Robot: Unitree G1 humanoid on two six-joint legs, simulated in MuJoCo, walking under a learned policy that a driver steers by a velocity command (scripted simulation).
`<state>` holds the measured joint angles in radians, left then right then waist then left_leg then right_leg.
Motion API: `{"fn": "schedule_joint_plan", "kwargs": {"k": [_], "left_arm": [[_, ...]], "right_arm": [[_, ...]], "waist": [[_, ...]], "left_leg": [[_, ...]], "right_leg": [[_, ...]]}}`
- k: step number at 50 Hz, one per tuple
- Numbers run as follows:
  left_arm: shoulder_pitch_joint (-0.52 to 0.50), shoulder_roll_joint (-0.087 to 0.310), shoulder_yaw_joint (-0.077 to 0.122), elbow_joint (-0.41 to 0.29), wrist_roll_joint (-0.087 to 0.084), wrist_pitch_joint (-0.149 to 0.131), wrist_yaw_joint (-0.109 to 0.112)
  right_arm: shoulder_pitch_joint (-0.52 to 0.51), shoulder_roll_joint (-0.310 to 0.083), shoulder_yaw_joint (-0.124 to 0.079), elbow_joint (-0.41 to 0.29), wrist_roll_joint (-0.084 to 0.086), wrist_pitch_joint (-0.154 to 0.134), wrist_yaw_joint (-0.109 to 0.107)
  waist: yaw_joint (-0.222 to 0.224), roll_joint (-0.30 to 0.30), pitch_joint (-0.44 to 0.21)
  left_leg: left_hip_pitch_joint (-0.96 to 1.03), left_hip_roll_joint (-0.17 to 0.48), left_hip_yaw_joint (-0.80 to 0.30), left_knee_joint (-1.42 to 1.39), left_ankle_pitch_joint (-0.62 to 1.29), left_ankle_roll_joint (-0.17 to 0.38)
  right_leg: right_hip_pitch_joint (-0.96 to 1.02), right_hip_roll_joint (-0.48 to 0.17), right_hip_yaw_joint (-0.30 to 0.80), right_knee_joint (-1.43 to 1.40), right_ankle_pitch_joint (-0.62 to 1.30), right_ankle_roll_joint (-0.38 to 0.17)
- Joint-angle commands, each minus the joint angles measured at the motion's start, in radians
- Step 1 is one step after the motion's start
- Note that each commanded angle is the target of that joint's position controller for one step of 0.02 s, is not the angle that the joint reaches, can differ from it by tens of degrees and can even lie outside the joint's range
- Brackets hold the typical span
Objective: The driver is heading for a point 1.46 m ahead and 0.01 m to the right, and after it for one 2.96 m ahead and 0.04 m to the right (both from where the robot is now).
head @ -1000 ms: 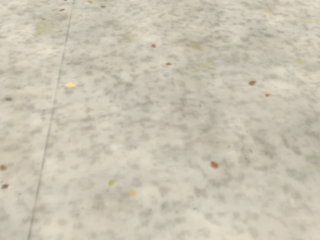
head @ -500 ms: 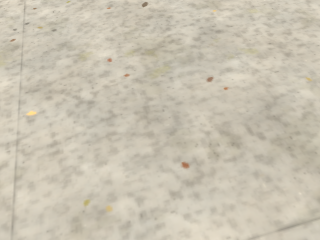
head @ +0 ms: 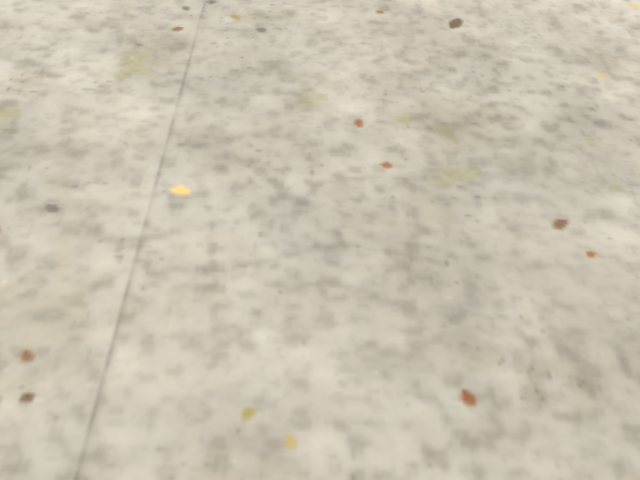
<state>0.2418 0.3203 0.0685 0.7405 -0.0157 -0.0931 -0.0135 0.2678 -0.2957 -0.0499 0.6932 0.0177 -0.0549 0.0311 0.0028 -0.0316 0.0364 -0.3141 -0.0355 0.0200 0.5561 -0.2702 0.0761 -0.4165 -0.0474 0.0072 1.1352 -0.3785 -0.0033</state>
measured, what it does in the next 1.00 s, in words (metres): walks ahead: right foot, then left foot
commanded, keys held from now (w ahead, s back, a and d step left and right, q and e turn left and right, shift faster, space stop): w+q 0.32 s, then w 0.24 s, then w+e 0.44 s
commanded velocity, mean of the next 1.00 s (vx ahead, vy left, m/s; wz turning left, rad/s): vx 0.49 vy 0.00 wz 0.16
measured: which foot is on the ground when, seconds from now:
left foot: down 0.00-0.40, up 0.42-0.82, down 0.84-1.00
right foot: up 0.00-0.36, down 0.38-0.84, up 0.86-1.00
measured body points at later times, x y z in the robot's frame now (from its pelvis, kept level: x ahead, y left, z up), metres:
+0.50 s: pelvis +0.29 +0.00 +0.00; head +0.32 +0.01 +0.44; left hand +0.39 +0.30 -0.09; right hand +0.42 -0.26 -0.12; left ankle +0.13 +0.08 -0.64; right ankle +0.38 -0.09 -0.73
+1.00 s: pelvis +0.54 +0.12 +0.01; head +0.56 +0.13 +0.45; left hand +0.56 +0.41 -0.12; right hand +0.73 -0.12 -0.08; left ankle +0.55 +0.23 -0.73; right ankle +0.50 -0.04 -0.65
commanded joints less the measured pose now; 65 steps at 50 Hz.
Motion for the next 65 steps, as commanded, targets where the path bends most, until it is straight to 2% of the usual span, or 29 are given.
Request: {"fn": "schedule_joint_plan", "kwargs": {"k": [1, 4, 7, 13, 16, 18, 19, 20, 21, 22, 24, 26, 28, 31, 33, 36, 39, 41, 42, 43, 44, 45, 46, 47, 50, 55, 59, 63, 65], "left_arm": [[-0.081, 0.118, 0.027, -0.112, 0.028, -0.035, -0.002], [-0.109, 0.082, 0.019, -0.114, 0.034, -0.013, -0.002], [-0.223, 0.038, 0.000, -0.144, 0.028, -0.012, -0.003], [-0.383, 0.044, -0.004, -0.187, 0.012, -0.033, -0.032], [-0.340, 0.074, 0.010, -0.178, 0.009, -0.042, -0.033], [-0.157, 0.123, 0.037, -0.133, 0.012, -0.048, -0.021], [-0.001, 0.154, 0.047, -0.114, 0.027, -0.047, -0.014], [0.127, 0.227, 0.066, -0.088, 0.040, -0.039, -0.011], [0.171, 0.173, 0.056, -0.050, 0.018, -0.035, -0.025], [0.103, 0.101, 0.037, -0.062, 0.003, -0.030, -0.019], [-0.008, 0.062, 0.018, -0.063, 0.018, -0.017, -0.013], [-0.034, 0.042, 0.009, -0.051, 0.031, -0.022, -0.010], [-0.023, 0.050, 0.011, -0.029, 0.016, -0.030, -0.009], [0.004, 0.102, 0.021, -0.009, -0.001, -0.025, -0.004], [0.021, 0.120, 0.026, -0.002, -0.008, -0.015, 0.001], [0.098, 0.146, 0.031, 0.023, -0.017, 0.000, 0.005], [0.132, 0.154, 0.033, 0.035, -0.020, 0.017, 0.011], [0.128, 0.144, 0.029, 0.036, -0.013, 0.027, 0.014], [0.129, 0.105, 0.015, 0.030, -0.003, 0.025, 0.013], [0.129, 0.023, -0.015, -0.006, 0.026, 0.023, 0.014], [0.247, -0.021, -0.026, -0.032, -0.013, 0.011, 0.016], [0.204, 0.086, 0.000, -0.010, -0.034, 0.016, 0.021], [0.129, 0.115, 0.012, -0.025, -0.036, 0.020, 0.020], [0.103, 0.101, 0.012, -0.025, -0.027, 0.027, 0.022], [0.085, 0.054, 0.013, -0.038, -0.018, 0.053, 0.011], [-0.012, 0.015, 0.000, -0.093, -0.007, 0.068, -0.001], [-0.135, 0.002, -0.012, -0.134, -0.005, 0.059, -0.028], [-0.222, 0.024, -0.008, -0.187, -0.007, 0.062, -0.046], [-0.195, 0.053, 0.008, -0.198, -0.003, 0.068, -0.049]], "right_arm": [[0.029, -0.141, -0.032, -0.076, -0.015, -0.018, -0.011], [0.051, -0.164, -0.039, -0.065, -0.006, -0.021, -0.031], [0.092, -0.169, -0.042, -0.038, 0.002, -0.014, -0.049], [0.174, -0.174, -0.051, 0.011, 0.017, 0.004, -0.064], [0.157, -0.179, -0.060, 0.016, 0.012, 0.019, -0.072], [0.131, -0.160, -0.053, 0.009, 0.001, 0.024, -0.066], [0.113, -0.124, -0.036, -0.012, -0.010, 0.024, -0.060], [0.268, -0.021, -0.006, -0.013, -0.013, 0.017, -0.056], [0.325, -0.050, 0.000, 0.002, 0.019, 0.007, -0.052], [0.210, -0.141, -0.024, -0.003, 0.034, 0.004, -0.051], [0.022, -0.149, -0.025, -0.051, 0.005, -0.003, -0.049], [0.031, -0.110, -0.022, -0.052, 0.000, -0.003, -0.040], [0.045, -0.066, -0.009, -0.045, -0.001, 0.000, -0.035], [-0.061, -0.037, 0.012, -0.086, -0.026, -0.015, -0.031], [-0.136, -0.028, 0.020, -0.101, -0.023, -0.030, -0.023], [-0.229, -0.044, 0.016, -0.121, -0.010, -0.043, -0.012], [-0.251, -0.084, -0.002, -0.135, -0.003, -0.054, -0.005], [-0.153, -0.118, -0.024, -0.108, -0.003, -0.058, -0.010], [-0.038, -0.160, -0.045, -0.086, -0.011, -0.059, -0.020], [0.131, -0.237, -0.064, -0.073, -0.029, -0.053, -0.032], [0.152, -0.272, -0.072, -0.053, -0.039, -0.038, -0.022], [0.118, -0.171, -0.050, -0.059, -0.027, -0.037, -0.016], [0.072, -0.124, -0.035, -0.058, -0.019, -0.038, -0.017], [0.015, -0.097, -0.026, -0.057, -0.024, -0.040, -0.014], [-0.057, -0.066, -0.025, -0.036, -0.033, -0.054, -0.016], [-0.044, -0.112, -0.048, 0.009, -0.028, -0.064, -0.029], [-0.015, -0.155, -0.060, 0.036, -0.018, -0.050, -0.038], [0.026, -0.190, -0.074, 0.067, 0.005, -0.028, -0.038], [0.022, -0.220, -0.083, 0.069, 0.013, -0.015, -0.042]], "waist": [[-0.016, 0.110, -0.030], [-0.010, 0.087, -0.021], [-0.041, 0.100, 0.005], [-0.089, 0.119, 0.026], [-0.055, 0.151, 0.015], [0.034, 0.168, -0.107], [0.109, 0.147, -0.256], [0.065, -0.111, -0.435], [0.062, -0.271, -0.484], [0.080, -0.137, -0.295], [0.055, 0.007, -0.075], [0.001, -0.031, -0.042], [-0.017, -0.049, -0.036], [0.003, -0.030, -0.004], [0.028, -0.021, 0.009], [0.063, -0.025, 0.005], [0.047, -0.046, -0.006], [-0.020, -0.051, -0.049], [-0.079, -0.032, -0.126], [-0.140, 0.121, -0.294], [-0.076, 0.401, -0.381], [-0.096, 0.251, -0.269], [-0.092, 0.190, -0.163], [-0.063, 0.137, -0.116], [-0.012, 0.157, -0.044], [-0.014, 0.093, 0.000], [-0.057, 0.073, 0.034], [-0.069, 0.076, 0.057], [-0.033, 0.104, 0.013]], "left_leg": [[0.268, 0.252, -0.427, -0.356, 0.052, 0.185], [0.226, 0.209, -0.317, -0.367, 0.295, 0.184], [0.183, 0.156, -0.250, -0.352, 0.337, 0.143], [0.245, 0.190, -0.336, -0.291, 0.285, 0.114], [0.301, 0.219, -0.384, -0.218, 0.391, 0.094], [0.303, 0.167, -0.335, -0.027, 0.664, 0.059], [0.179, 0.118, -0.311, 0.193, 0.581, 0.030], [-0.168, -0.028, -0.239, 0.570, 0.072, -0.045], [-0.348, -0.061, -0.240, 0.748, -0.310, -0.064], [-0.421, 0.005, -0.243, 0.808, -0.239, -0.064], [-0.392, 0.075, -0.171, 0.729, -0.114, -0.058], [-0.307, 0.123, -0.162, 0.635, -0.067, -0.053], [-0.294, 0.139, -0.129, 0.553, -0.064, -0.061], [-0.301, 0.153, -0.089, 0.346, 0.047, -0.086], [-0.246, 0.128, -0.070, 0.184, 0.172, -0.097], [-0.171, 0.083, -0.060, 0.045, 0.289, -0.114], [-0.107, 0.068, -0.080, -0.044, 0.252, -0.093], [0.064, 0.056, -0.059, -0.101, 0.206, -0.058], [0.246, 0.101, -0.087, -0.102, 0.196, -0.024], [0.509, 0.316, -0.296, -0.076, 0.186, 0.040], [0.667, 0.474, -0.701, -0.211, -0.076, 0.162], [0.581, 0.437, -0.687, -0.258, -0.197, 0.144], [0.482, 0.405, -0.530, -0.265, -0.147, 0.116], [0.385, 0.361, -0.425, -0.285, -0.030, 0.103], [0.226, 0.300, -0.226, -0.365, 0.162, 0.102], [0.227, 0.305, -0.053, -0.418, 0.309, 0.120], [0.252, 0.298, 0.063, -0.423, 0.327, 0.097], [0.357, 0.329, 0.119, -0.369, 0.405, 0.066], [0.394, 0.328, 0.155, -0.249, 0.701, 0.044]], "right_leg": [[-0.321, -0.064, 0.069, -0.051, 0.136, -0.006], [-0.297, -0.027, 0.036, -0.177, 0.246, 0.042], [-0.251, 0.016, 0.026, -0.405, 0.400, 0.066], [-0.184, 0.057, 0.052, -0.639, 0.490, 0.039], [-0.110, 0.059, 0.058, -0.666, 0.391, 0.004], [0.146, 0.078, 0.002, -0.698, 0.382, -0.049], [0.436, -0.022, 0.084, -0.645, 0.371, -0.111], [0.842, -0.271, 0.490, -0.625, 0.249, -0.268], [0.900, -0.364, 0.822, -0.797, 0.018, -0.324], [0.752, -0.323, 0.711, -0.839, -0.106, -0.276], [0.431, -0.243, 0.460, -0.886, 0.078, -0.234], [0.300, -0.184, 0.345, -0.931, 0.215, -0.225], [0.259, -0.174, 0.276, -0.968, 0.295, -0.243], [0.224, -0.154, 0.216, -1.003, 0.369, -0.258], [0.199, -0.117, 0.164, -1.001, 0.378, -0.234], [0.219, -0.123, 0.171, -0.967, 0.372, -0.208], [0.282, -0.157, 0.233, -0.899, 0.314, -0.172], [0.266, -0.132, 0.227, -0.784, 0.368, -0.134], [0.204, -0.073, 0.187, -0.615, 0.378, -0.099], [0.034, 0.010, 0.114, -0.287, 0.115, -0.053], [-0.251, 0.088, 0.076, -0.016, -0.226, -0.018], [-0.340, 0.035, 0.135, 0.101, -0.175, -0.011], [-0.368, 0.004, 0.123, 0.117, -0.083, -0.013], [-0.331, -0.029, 0.110, 0.100, -0.010, -0.004], [-0.247, -0.076, 0.096, 0.032, 0.094, 0.012], [-0.289, -0.085, 0.090, -0.164, 0.250, 0.031], [-0.243, -0.065, 0.023, -0.374, 0.384, 0.009], [-0.239, -0.044, -0.025, -0.473, 0.309, -0.041], [-0.144, 0.013, -0.080, -0.490, 0.212, -0.081]]}}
